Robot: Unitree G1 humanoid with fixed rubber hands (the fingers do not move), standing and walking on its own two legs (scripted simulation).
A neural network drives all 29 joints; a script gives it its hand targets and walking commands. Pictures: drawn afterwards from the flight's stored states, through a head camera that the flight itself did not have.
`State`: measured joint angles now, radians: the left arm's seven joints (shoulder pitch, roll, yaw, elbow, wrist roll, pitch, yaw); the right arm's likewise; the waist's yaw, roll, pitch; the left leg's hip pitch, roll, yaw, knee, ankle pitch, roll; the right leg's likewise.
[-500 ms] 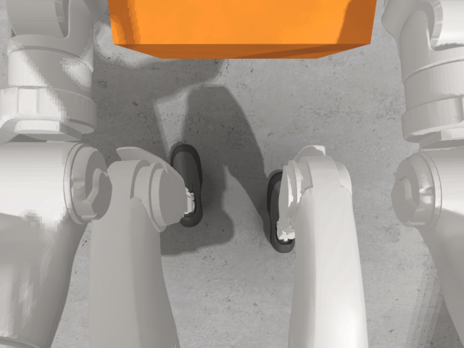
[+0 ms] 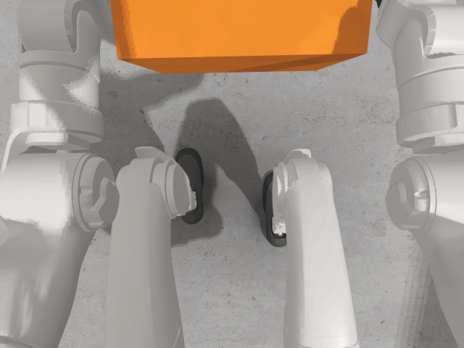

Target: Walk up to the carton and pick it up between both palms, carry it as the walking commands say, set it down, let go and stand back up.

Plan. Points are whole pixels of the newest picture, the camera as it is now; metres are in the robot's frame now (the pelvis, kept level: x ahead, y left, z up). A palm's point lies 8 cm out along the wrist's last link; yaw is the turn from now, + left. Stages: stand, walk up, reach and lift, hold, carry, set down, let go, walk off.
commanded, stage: reach and lift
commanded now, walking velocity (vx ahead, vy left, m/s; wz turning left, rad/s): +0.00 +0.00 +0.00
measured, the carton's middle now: out of the picture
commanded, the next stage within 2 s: none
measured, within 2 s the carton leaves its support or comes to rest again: neither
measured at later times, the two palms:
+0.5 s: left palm out of the picture +0.54 +0.17 +0.00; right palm out of the picture +0.53 -0.19 +0.00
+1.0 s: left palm out of the picture +0.52 +0.17 +0.07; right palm out of the picture +0.51 -0.19 +0.07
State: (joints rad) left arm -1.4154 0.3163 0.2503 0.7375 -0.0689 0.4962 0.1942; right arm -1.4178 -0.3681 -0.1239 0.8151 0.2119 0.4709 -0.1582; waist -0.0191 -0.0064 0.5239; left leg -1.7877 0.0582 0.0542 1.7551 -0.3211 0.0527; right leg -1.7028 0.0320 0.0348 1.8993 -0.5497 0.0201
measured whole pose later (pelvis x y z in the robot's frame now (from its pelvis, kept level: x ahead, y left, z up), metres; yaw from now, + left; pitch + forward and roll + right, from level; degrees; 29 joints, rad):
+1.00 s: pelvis -0.01 +0.01 +0.12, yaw -1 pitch +13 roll -1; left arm -1.23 0.25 0.27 0.67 -0.03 0.51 0.19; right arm -1.24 -0.31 -0.13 0.76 0.16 0.48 -0.15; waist -0.02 -0.01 0.52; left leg -1.32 0.04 0.05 1.33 -0.24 0.05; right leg -1.25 0.04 0.05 1.45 -0.42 0.03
